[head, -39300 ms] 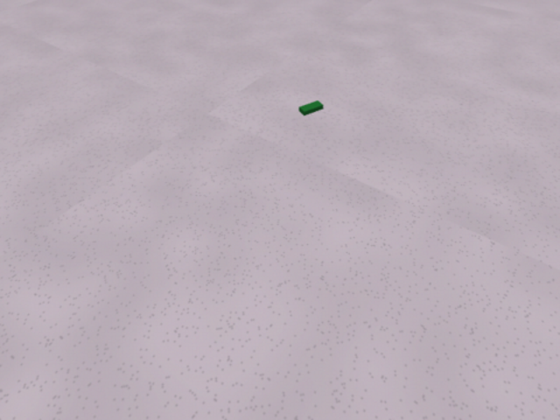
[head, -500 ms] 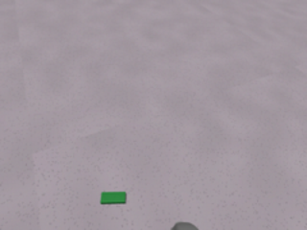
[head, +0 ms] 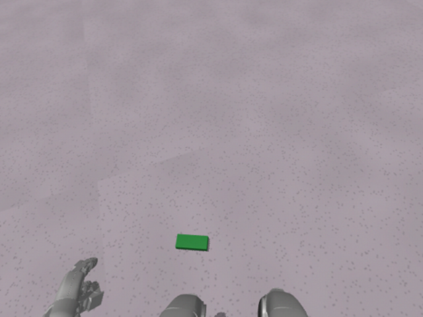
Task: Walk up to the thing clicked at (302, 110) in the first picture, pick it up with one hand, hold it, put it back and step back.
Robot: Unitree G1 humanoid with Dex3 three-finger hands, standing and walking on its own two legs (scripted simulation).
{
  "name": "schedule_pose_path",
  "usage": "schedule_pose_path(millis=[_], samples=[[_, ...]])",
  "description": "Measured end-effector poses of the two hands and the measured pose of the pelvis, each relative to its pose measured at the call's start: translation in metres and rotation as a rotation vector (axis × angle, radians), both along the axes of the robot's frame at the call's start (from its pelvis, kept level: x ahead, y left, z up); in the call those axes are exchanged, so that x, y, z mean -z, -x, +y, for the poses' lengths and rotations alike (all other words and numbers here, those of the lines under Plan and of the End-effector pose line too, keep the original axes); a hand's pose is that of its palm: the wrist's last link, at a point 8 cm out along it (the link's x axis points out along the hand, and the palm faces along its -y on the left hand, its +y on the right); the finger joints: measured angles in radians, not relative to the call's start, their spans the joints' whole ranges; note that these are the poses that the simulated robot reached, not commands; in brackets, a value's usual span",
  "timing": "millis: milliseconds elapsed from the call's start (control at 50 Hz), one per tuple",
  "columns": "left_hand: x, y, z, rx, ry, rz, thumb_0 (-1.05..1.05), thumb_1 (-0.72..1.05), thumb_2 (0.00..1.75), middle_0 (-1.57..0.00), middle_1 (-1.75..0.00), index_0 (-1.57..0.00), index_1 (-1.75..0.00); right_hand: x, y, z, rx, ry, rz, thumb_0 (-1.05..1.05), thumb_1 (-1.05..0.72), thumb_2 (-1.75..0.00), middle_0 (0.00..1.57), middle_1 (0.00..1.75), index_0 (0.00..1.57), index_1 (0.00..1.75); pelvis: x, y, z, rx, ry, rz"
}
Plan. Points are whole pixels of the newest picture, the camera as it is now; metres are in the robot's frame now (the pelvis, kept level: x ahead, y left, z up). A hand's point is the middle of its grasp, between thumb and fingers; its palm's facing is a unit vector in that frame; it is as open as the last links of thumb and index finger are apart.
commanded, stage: walk up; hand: left
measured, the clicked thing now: (192, 242) +0.47 +0.18 -0.73
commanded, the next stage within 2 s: none
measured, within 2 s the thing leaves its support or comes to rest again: neither
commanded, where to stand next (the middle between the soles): +0.07 -0.04 m, yaw -4 degrees
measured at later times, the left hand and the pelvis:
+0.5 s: hand out of the picture +0.02 +0.29 -0.13, palm faces -0.09 -0.94 -0.33, open 7.4 cm; pelvis +0.00 +0.01 +0.03, yaw -4 degrees
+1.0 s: hand (97, 297) +0.16 +0.26 -0.09, palm faces -0.03 -0.84 -0.53, open 7.4 cm; pelvis +0.01 -0.02 +0.01, yaw -2 degrees
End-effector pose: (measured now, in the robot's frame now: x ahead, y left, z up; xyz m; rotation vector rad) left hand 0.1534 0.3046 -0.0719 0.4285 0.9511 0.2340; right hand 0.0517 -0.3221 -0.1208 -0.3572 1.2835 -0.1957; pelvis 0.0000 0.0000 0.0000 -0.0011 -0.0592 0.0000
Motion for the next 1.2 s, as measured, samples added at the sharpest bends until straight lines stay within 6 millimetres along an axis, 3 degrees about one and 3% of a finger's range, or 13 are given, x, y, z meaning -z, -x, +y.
schedule_pose_path(millis=[80, 140, 220, 300, 380, 500, 620, 740, 840, 940, 1040, 1120, 1200], samples=[[0.02, 0.04, 0.042, -0.062, -0.003, 0.056, 0.0, 0.9, 0.9, -0.2, -0.3, -0.21, -0.3, -0.008, 0.013, 0.009, -0.017, 0.045, -0.018, 0.0, -0.91, -0.9, 0.21, 0.3, 0.2, 0.3, 0.011, 0.014, 0.019, -0.018, -0.005, -0.005], [0.033, 0.071, 0.061, -0.108, 0.013, 0.121, 0.0, 0.9, 0.9, -0.2, -0.3, -0.21, -0.3, -0.018, 0.03, 0.02, -0.016, 0.076, -0.019, 0.0, -0.91, -0.9, 0.21, 0.3, 0.2, 0.3, 0.01, 0.022, 0.031, -0.003, -0.009, -0.016], [0.038, 0.111, 0.068, -0.145, 0.061, 0.221, 0.0, 0.9, 0.9, -0.2, -0.3, -0.2, -0.3, -0.039, 0.042, 0.035, -0.015, 0.096, -0.013, 0.01, -0.91, -0.9, 0.21, 0.3, 0.2, 0.3, -0.006, 0.026, 0.035, -0.021, 0.019, 0.003], [0.041, 0.148, 0.065, -0.138, 0.106, 0.324, 0.0, 0.9, 0.9, -0.2, -0.3, -0.2, -0.3, -0.06, 0.036, 0.039, -0.016, 0.102, -0.076, 0.01, -0.91, -0.9, 0.21, 0.3, 0.2, 0.31, -0.017, 0.023, 0.034, 0.01, 0.016, 0.017], [0.038, 0.165, 0.055, -0.112, 0.129, 0.397, 0.0, 0.9, 0.9, -0.2, -0.3, -0.2, -0.3, -0.076, 0.029, 0.029, 0.003, 0.115, -0.155, 0.01, -0.9, -0.9, 0.21, 0.3, 0.2, 0.31, -0.024, 0.013, 0.028, 0.041, 0.015, 0.013], [0.025, 0.134, 0.03, -0.045, 0.12, 0.357, 0.01, 0.9, 0.9, -0.2, -0.3, -0.2, -0.3, -0.073, 0.027, 0.001, 0.028, 0.097, -0.171, 0.01, -0.9, -0.9, 0.21, 0.3, 0.2, 0.31, -0.026, -0.001, 0.008, 0.068, 0.002, -0.003], [0.01, 0.08, 0.001, 0.009, 0.016, 0.234, 0.0, 0.9, 0.9, -0.2, -0.3, -0.21, -0.3, -0.028, 0.012, -0.037, 0.064, 0.044, -0.144, 0.01, -0.9, -0.9, 0.21, 0.3, 0.2, 0.31, -0.006, -0.02, -0.023, 0.085, -0.008, -0.013], [-0.016, 0.041, -0.029, 0.024, -0.035, 0.15, 0.0, 0.9, 0.9, -0.2, -0.3, -0.21, -0.3, 0.002, -0.01, -0.027, 0.082, -0.064, -0.089, 0.01, -0.91, -0.9, 0.2, 0.3, 0.2, 0.3, -0.012, -0.028, -0.035, 0.077, -0.009, -0.002], [-0.032, 0.02, -0.029, 0.008, -0.09, 0.108, 0.0, 0.9, 0.9, -0.2, -0.3, -0.21, -0.3, 0.012, -0.01, -0.017, 0.067, -0.108, -0.037, 0.01, -0.91, -0.9, 0.21, 0.3, 0.2, 0.3, -0.016, -0.028, -0.034, 0.068, -0.018, 0.008], [-0.034, 0.006, -0.017, 0.006, -0.116, 0.074, 0.0, 0.9, 0.9, -0.2, -0.3, -0.21, -0.3, 0.018, 0.004, -0.012, 0.078, -0.088, 0.017, 0.0, -0.91, -0.9, 0.21, 0.3, 0.2, 0.3, -0.012, -0.021, -0.025, 0.055, -0.023, 0.016], [-0.019, 0.002, -0.006, 0.021, -0.067, 0.03, 0.0, 0.9, 0.9, -0.2, -0.3, -0.21, -0.3, 0.011, 0.017, -0.005, 0.053, -0.038, 0.047, 0.01, -0.91, -0.9, 0.21, 0.3, 0.2, 0.3, -0.006, -0.011, -0.01, 0.022, -0.02, 0.017], [0.011, 0.009, 0.011, 0.013, 0.006, 0.016, 0.0, 0.9, 0.9, -0.2, -0.3, -0.21, -0.3, 0.0, 0.021, 0.003, 0.024, 0.024, 0.028, 0.01, -0.91, -0.9, 0.21, 0.3, 0.2, 0.3, 0.007, -0.006, 0.005, -0.005, -0.022, 0.003], [0.035, 0.034, 0.02, -0.042, 0.059, 0.101, 0.0, 0.9, 0.9, -0.2, -0.3, -0.21, -0.3, -0.021, 0.02, 0.013, 0.022, 0.061, -0.028, 0.01, -0.91, -0.9, 0.21, 0.3, 0.2, 0.3, 0.004, 0.001, 0.015, 0.015, -0.016, -0.009]])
